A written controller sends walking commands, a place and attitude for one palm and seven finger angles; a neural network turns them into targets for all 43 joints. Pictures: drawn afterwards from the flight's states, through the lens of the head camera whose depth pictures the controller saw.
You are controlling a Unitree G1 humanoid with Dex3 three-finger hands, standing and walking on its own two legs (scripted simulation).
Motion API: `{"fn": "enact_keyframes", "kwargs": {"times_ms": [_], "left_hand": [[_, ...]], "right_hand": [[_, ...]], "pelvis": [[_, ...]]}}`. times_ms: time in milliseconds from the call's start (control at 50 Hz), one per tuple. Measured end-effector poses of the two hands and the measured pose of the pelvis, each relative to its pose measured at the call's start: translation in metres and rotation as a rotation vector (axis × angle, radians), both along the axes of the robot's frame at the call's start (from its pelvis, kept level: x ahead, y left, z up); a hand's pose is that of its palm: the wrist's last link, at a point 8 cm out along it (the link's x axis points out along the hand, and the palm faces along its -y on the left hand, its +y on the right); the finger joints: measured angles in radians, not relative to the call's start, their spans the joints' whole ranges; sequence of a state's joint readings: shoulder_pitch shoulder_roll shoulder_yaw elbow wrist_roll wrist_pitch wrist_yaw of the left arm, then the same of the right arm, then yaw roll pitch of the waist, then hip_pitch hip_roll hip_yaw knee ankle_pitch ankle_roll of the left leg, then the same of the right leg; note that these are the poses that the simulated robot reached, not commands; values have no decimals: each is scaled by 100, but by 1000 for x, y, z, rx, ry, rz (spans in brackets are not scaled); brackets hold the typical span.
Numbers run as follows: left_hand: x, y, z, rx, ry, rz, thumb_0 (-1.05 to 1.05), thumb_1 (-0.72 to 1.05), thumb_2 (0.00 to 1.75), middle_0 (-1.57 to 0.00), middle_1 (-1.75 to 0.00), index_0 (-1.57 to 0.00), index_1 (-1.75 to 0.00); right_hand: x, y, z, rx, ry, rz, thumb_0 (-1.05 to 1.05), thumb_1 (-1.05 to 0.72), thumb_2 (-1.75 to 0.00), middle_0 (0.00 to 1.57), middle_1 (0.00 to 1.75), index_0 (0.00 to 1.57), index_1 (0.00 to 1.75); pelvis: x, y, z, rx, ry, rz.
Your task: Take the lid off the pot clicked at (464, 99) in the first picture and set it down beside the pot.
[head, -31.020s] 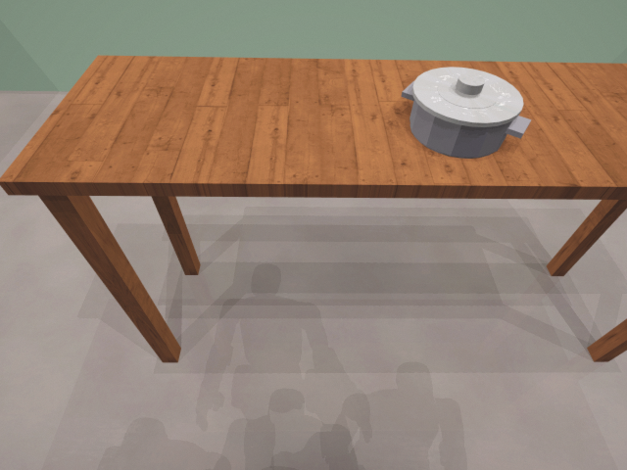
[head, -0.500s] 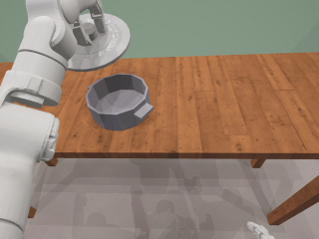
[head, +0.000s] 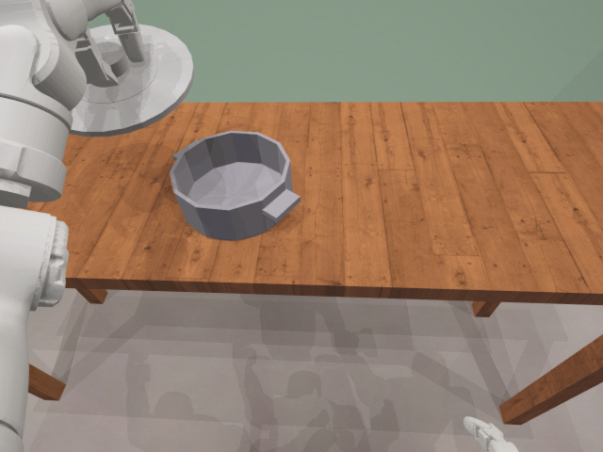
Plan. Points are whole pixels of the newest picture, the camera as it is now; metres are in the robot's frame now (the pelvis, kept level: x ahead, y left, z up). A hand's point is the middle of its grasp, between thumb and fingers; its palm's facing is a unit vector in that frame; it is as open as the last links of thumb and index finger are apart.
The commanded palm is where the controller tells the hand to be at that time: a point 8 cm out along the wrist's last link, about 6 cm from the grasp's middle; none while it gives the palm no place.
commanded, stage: move the lid sideways beside the pot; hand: left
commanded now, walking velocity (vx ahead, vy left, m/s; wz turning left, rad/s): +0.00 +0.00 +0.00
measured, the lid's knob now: (106, 60) +0.49 +0.22 +0.28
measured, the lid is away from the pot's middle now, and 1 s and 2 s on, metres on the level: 0.12 0.23 0.24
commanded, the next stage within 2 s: lower the lid onto the table in 1.18 s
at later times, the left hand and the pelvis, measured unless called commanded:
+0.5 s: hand (54, 58) +0.46 +0.26 +0.30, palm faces -0.16 -0.04 -0.99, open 7.0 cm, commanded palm +0.46 +0.27 +0.37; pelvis +0.00 +0.00 +0.00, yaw +0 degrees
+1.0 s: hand (0, 69) +0.46 +0.32 +0.29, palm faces -0.20 -0.07 -0.98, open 7.0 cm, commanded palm +0.46 +0.33 +0.37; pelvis +0.01 +0.00 +0.00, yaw +0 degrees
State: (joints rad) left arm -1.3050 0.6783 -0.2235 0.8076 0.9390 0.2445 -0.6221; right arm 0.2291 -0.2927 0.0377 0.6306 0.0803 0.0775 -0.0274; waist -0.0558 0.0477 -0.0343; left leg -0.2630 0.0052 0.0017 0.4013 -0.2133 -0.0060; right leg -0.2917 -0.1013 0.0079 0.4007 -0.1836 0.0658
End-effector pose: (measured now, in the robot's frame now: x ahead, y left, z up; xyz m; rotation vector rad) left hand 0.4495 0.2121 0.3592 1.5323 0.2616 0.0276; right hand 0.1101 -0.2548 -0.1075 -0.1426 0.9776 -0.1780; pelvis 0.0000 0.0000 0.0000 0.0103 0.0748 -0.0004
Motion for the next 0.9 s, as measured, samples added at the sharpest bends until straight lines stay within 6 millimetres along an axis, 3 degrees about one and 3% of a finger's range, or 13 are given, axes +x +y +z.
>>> {"fn": "enact_keyframes", "kwargs": {"times_ms": [240,660,900], "left_hand": [[4,22,-1,9,-1,20,5,24,75,-66,-95,-76,-99],[3,60,-4,18,30,99,5,24,75,-66,-94,-76,-99],[3,95,-9,10,63,173,5,24,75,-66,-94,-76,-99]], "right_hand": [[-20,-4,-5,-8,71,-30,1,-90,-90,20,30,20,30],[-18,-10,-5,-24,109,-41,0,-90,-90,20,30,20,30],[-34,-16,-7,-40,189,-72,0,-90,-90,20,30,20,30]], "pelvis": [[3,2,1,-5,12,-1],[6,-1,1,-11,23,3],[10,-1,1,-17,34,0]]}}
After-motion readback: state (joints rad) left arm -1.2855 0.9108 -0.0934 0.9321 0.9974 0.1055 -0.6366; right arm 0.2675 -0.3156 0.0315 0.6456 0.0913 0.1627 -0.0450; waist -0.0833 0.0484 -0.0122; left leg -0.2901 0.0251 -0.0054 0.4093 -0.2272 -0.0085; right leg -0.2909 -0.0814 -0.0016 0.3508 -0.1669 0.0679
